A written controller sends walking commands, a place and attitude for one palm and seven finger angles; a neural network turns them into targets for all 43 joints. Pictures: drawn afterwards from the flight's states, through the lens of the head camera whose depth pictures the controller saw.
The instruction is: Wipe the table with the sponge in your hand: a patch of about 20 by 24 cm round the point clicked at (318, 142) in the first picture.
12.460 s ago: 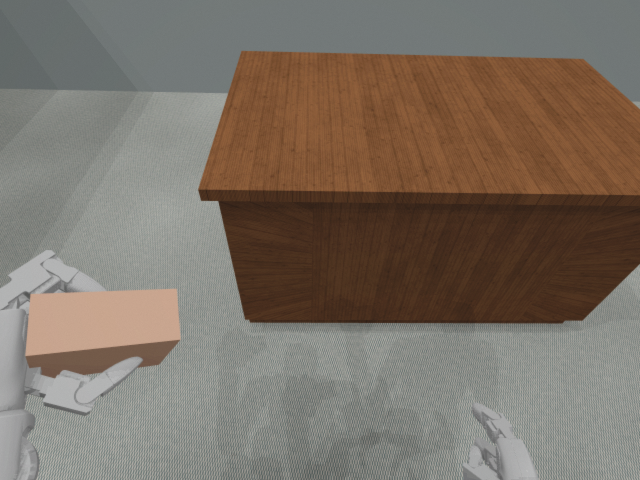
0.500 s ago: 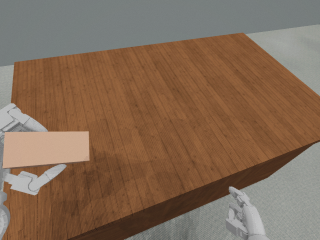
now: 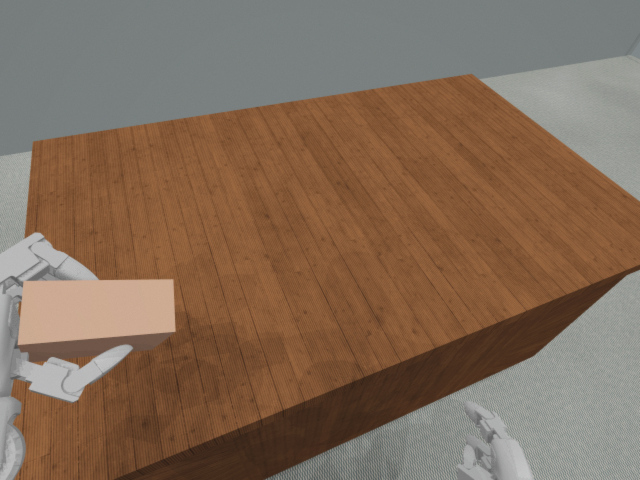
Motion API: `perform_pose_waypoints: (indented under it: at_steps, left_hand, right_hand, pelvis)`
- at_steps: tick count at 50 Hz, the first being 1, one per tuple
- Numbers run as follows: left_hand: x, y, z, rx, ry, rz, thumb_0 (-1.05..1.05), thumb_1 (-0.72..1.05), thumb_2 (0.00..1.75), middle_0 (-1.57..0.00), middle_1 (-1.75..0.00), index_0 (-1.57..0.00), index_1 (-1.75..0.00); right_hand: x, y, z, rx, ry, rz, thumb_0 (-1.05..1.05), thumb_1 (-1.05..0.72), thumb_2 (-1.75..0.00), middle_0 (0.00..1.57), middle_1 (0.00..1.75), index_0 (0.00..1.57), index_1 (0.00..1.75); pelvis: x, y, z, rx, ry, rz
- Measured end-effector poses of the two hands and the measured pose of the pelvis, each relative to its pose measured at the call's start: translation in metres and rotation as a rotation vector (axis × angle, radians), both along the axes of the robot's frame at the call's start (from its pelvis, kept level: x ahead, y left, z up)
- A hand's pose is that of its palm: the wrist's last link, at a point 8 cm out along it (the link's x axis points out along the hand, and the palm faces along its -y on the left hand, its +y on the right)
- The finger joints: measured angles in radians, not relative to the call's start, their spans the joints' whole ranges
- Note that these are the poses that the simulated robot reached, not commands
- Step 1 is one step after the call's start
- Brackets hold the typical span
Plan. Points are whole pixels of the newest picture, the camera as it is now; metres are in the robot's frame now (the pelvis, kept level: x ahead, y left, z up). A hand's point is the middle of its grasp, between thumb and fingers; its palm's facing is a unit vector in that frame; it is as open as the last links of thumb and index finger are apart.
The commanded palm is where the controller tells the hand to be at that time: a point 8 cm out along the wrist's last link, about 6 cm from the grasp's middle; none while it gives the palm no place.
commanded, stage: come to a stop and stand still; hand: left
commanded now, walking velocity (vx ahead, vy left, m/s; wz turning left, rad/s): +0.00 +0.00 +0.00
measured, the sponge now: (120, 320) +0.23 +0.22 +0.13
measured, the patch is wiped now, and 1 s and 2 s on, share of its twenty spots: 0.00 0.00 0.00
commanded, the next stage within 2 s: look again from close up in 1.38 s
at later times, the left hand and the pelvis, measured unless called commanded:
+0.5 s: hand (68, 283) +0.23 +0.26 +0.18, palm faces +0.41 -0.81 -0.41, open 9.4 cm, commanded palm +0.17 +0.27 +0.17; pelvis +0.01 -0.01 +0.00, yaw +0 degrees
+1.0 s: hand (42, 334) +0.19 +0.26 +0.17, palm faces +0.44 -0.82 -0.37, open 9.4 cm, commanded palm +0.14 +0.28 +0.17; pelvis -0.01 -0.01 +0.00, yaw +3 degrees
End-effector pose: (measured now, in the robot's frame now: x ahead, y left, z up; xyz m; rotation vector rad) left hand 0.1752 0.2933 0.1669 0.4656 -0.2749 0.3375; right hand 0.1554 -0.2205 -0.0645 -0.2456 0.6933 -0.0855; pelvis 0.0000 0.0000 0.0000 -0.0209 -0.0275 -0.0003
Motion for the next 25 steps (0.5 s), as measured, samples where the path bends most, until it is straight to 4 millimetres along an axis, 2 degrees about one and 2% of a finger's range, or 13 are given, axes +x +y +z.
perform_pose_waypoints:
  at_steps: [6, 12, 14, 16, 19, 22, 25]
  left_hand:
    - [0.001, -0.007, -0.013, -0.033, 0.049, 0.000, 0.00, -0.44, 1.03, -0.80, -1.39, -0.80, -1.39]
    - [0.001, -0.016, 0.000, 0.000, 0.001, -0.039, 0.00, -0.45, 1.03, -0.80, -1.39, -0.80, -1.39]
    - [0.007, -0.011, 0.024, 0.157, -0.071, -0.066, -0.01, -0.45, 1.03, -0.80, -1.38, -0.81, -1.38]
    - [0.014, 0.004, 0.053, 0.261, -0.187, -0.027, -0.01, -0.45, 1.03, -0.80, -1.38, -0.81, -1.38]
    - [0.019, 0.024, 0.075, 0.253, -0.284, 0.050, 0.00, -0.45, 1.03, -0.80, -1.38, -0.81, -1.38]
    - [0.020, 0.021, 0.063, 0.172, -0.238, 0.051, 0.00, -0.44, 1.03, -0.80, -1.39, -0.80, -1.39]
    - [0.019, 0.002, 0.025, 0.066, -0.084, -0.001, 0.00, -0.44, 1.03, -0.79, -1.40, -0.80, -1.39]
  right_hand:
    - [-0.007, -0.009, -0.001, -0.015, 0.015, -0.009, 0.02, -0.90, -0.90, 0.20, 0.30, 0.20, 0.30]
    - [-0.004, -0.015, 0.003, -0.032, 0.003, -0.010, 0.02, -0.90, -0.90, 0.20, 0.30, 0.20, 0.30]
    - [-0.001, -0.013, 0.001, -0.044, -0.008, 0.012, 0.02, -0.90, -0.90, 0.20, 0.30, 0.20, 0.30]
    - [0.002, -0.010, -0.003, -0.045, 0.007, 0.062, 0.02, -0.90, -0.90, 0.20, 0.30, 0.20, 0.30]
    - [0.007, -0.009, -0.005, -0.026, 0.017, 0.094, 0.02, -0.90, -0.90, 0.20, 0.30, 0.20, 0.30]
    - [0.011, -0.012, -0.003, 0.007, -0.008, 0.079, 0.02, -0.90, -0.90, 0.20, 0.30, 0.20, 0.30]
    - [0.013, -0.015, -0.004, 0.022, -0.008, 0.058, 0.02, -0.90, -0.90, 0.20, 0.30, 0.20, 0.30]
  pelvis:
    - [-0.003, -0.004, 0.000, 0.000, 0.001, 0.001]
    - [-0.003, -0.006, 0.000, -0.002, 0.003, 0.003]
    - [-0.005, -0.009, -0.004, -0.006, 0.010, 0.033]
    - [-0.005, -0.013, -0.007, 0.007, 0.013, 0.046]
    - [-0.002, -0.015, -0.006, 0.007, 0.031, 0.028]
    - [0.004, -0.012, -0.005, 0.010, 0.046, 0.013]
    - [0.010, -0.007, -0.003, 0.017, 0.048, 0.006]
